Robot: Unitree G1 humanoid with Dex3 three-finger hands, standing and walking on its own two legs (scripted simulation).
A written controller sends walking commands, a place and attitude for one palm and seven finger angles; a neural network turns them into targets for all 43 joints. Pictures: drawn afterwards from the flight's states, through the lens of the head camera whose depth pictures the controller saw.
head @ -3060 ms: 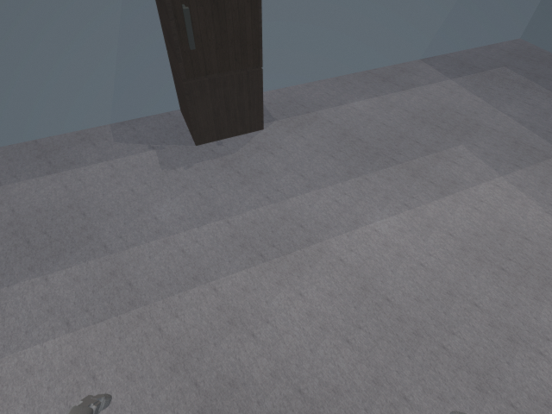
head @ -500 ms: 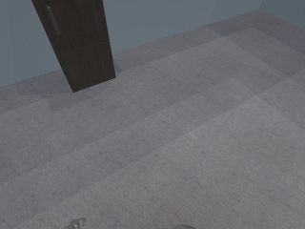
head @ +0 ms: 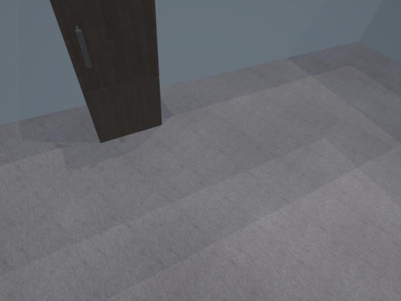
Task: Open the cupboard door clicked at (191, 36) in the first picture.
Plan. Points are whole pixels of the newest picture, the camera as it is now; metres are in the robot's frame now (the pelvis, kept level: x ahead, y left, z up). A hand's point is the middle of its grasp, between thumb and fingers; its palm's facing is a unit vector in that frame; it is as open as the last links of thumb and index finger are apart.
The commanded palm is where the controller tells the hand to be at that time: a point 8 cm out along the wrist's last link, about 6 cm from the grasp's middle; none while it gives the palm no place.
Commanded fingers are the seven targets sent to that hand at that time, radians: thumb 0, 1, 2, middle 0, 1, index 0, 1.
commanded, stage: walk to a spot facing it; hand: left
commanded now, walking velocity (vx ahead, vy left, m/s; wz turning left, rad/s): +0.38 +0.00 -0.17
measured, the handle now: (83, 47) +1.06 +0.62 -0.10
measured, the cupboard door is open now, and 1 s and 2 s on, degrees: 0 0 0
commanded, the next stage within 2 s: turn to face it in 0.82 s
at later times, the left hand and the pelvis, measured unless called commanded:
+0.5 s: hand (170, 213) +0.36 +0.11 -0.17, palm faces -0.09 -0.98 -0.19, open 7.3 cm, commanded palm none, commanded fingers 0.00 0.90 0.90 -0.20 -0.30 -0.20 -0.30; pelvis +0.23 -0.06 -0.02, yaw -5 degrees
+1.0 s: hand (159, 215) +0.36 +0.14 -0.19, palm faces +0.10 -0.98 -0.15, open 7.3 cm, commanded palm none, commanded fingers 0.00 0.90 0.90 -0.20 -0.30 -0.20 -0.30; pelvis +0.44 -0.02 -0.01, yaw +0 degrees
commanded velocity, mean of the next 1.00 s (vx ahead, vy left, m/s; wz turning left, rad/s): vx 0.31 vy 0.00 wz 0.07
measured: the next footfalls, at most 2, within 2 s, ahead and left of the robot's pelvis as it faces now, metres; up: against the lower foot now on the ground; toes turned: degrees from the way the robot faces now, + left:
right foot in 0.42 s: +0.34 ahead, -0.15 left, +0.00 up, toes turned -13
left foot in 0.92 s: +0.54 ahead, +0.08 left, +0.00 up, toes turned +10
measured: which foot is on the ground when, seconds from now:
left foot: down 0.00-0.42, up 0.44-0.90, down 0.92-1.00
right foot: up 0.00-0.40, down 0.42-0.94, up 0.96-1.00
